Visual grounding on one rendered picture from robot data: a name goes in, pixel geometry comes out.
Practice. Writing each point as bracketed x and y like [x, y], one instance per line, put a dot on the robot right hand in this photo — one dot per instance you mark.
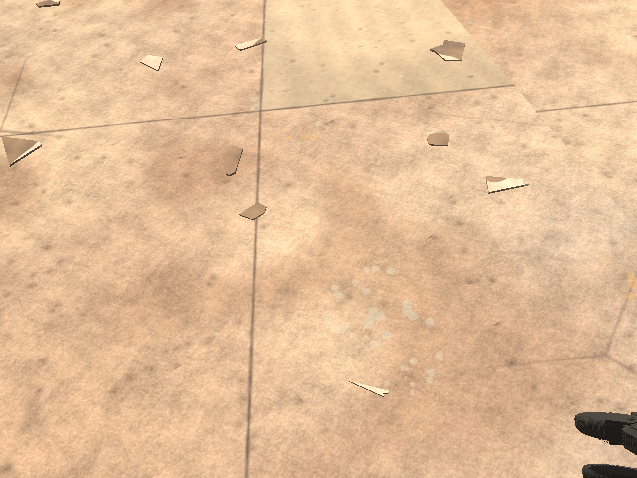
[618, 429]

